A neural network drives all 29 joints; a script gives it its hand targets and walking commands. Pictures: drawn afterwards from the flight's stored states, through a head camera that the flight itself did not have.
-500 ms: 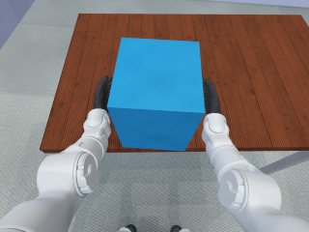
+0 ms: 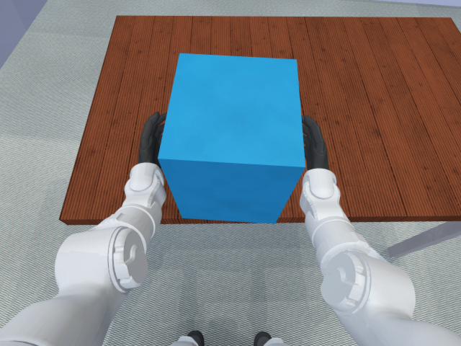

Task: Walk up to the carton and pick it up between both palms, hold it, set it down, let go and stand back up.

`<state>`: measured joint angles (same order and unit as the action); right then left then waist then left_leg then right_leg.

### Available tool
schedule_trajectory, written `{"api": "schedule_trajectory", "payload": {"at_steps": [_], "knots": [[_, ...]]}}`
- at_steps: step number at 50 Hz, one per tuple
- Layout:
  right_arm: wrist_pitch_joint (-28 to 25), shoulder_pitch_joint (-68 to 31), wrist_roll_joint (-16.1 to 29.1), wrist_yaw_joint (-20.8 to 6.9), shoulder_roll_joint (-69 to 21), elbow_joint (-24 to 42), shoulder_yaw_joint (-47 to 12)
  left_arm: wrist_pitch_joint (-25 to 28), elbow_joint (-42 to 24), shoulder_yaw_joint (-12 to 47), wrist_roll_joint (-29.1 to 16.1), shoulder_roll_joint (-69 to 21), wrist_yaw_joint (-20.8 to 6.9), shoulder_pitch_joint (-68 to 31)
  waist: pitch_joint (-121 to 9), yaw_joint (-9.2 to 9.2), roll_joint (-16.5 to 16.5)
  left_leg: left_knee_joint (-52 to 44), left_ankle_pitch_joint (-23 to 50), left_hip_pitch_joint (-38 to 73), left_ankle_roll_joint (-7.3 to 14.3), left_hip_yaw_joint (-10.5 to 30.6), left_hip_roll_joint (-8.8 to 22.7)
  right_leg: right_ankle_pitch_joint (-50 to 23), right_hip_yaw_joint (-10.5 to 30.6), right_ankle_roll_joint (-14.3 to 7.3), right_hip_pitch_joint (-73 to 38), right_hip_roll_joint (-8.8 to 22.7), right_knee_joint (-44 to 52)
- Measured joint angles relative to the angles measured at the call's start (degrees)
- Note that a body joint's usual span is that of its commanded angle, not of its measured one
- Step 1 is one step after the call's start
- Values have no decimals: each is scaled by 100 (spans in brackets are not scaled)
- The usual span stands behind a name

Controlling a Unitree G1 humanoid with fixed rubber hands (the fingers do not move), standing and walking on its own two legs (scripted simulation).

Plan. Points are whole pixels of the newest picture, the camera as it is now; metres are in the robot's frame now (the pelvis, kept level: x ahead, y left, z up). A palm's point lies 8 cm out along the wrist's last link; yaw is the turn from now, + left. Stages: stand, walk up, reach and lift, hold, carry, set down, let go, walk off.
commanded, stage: reach and lift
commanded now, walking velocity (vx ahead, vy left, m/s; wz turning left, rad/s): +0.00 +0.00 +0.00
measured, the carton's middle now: (232, 148) +0.46 +0.01 +0.00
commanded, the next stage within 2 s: none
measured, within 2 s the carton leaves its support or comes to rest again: leaves its support in 1.82 s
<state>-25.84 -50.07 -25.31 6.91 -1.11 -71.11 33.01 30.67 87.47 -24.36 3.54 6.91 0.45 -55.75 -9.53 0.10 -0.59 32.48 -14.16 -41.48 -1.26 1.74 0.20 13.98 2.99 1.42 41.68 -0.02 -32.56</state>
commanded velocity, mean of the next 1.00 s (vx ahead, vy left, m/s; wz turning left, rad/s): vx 0.00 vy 0.00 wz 0.00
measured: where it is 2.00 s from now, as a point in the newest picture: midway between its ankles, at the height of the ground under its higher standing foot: outside the picture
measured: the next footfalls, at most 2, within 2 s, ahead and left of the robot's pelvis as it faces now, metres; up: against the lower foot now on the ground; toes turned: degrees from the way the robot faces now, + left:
none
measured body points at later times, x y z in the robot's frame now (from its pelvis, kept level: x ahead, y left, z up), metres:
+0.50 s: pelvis +0.00 +0.00 +0.00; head +0.12 +0.00 +0.43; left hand +0.44 +0.16 +0.01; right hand +0.44 -0.14 +0.02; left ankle -0.01 +0.13 -0.72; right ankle -0.01 -0.13 -0.72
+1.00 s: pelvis +0.00 +0.00 +0.00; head +0.12 +0.01 +0.43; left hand +0.44 +0.16 +0.01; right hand +0.44 -0.14 +0.02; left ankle -0.01 +0.13 -0.72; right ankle -0.01 -0.13 -0.72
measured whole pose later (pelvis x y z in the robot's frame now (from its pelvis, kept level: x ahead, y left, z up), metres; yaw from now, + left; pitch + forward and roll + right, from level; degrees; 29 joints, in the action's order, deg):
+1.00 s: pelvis +0.00 +0.00 +0.00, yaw +0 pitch +23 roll +0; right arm -29.3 -48.3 -22.8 8.2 -1.2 -71.1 30.2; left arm 34.0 87.4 -23.5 3.6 6.3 1.4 -54.8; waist -9.5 0.1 -0.7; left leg 32.5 -14.2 -41.5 -1.1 1.7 0.2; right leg 14.0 3.0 1.5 41.7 0.0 -32.6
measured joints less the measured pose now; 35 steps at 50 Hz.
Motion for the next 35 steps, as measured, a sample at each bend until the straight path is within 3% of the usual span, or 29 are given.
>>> {"api": "schedule_trajectory", "payload": {"at_steps": [35], "knots": [[-55,27,4,0,-6,1,0,70,0,0,1,-25,42,20,3,0,-5,0,-3,0,16,-6,0,0,0,3,0,2,0]]}}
